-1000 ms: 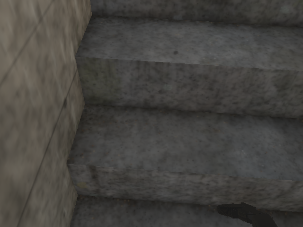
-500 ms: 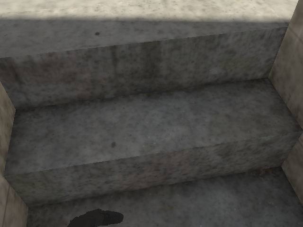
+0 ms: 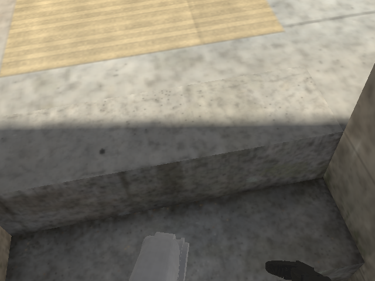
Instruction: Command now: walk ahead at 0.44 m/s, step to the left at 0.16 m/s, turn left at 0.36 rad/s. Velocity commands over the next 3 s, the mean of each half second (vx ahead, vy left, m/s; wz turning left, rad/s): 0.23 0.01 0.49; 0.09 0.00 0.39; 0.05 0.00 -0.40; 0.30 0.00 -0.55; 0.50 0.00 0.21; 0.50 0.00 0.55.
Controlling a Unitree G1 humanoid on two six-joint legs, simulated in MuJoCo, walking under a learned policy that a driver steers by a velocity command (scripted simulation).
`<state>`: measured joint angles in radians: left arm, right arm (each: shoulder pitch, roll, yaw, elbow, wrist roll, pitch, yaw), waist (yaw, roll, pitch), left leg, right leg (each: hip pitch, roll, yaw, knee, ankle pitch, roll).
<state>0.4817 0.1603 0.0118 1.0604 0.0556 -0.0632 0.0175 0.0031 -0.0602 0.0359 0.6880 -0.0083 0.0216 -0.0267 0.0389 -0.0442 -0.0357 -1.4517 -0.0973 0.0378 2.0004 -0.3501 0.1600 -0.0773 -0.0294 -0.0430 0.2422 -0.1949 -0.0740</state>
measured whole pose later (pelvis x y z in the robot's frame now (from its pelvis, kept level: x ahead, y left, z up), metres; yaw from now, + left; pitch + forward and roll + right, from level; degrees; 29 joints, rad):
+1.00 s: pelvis +0.22 +0.14 +0.19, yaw +27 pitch +8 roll +4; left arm 0.55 0.21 0.05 1.06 0.06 -0.08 -0.13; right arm -0.07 -0.17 0.08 0.70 0.02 0.00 0.09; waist 0.09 -0.04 -0.12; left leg -1.14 0.06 0.14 1.59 -0.58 0.05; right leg 0.01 -0.32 -0.13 0.21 -0.24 -0.02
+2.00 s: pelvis +0.31 +0.12 +0.33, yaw -3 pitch +2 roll +4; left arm 0.42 0.19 0.08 1.05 0.05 -0.10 -0.09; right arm 0.08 -0.21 -0.01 0.85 -0.08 -0.07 0.06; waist 0.11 0.01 -0.04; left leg -0.41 0.22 0.28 1.19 -0.65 0.06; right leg -0.43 -0.05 0.08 0.97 -0.70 0.04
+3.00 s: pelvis +0.86 +0.17 +0.59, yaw +23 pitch +4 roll -3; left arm 0.13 0.18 0.05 0.77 0.04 -0.09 -0.03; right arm 0.33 -0.23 -0.07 0.98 -0.05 -0.12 0.08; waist -0.01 0.02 -0.05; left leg -0.57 -0.03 -0.11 1.39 -0.22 0.04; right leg -0.26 0.00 -0.17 0.41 -0.22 -0.03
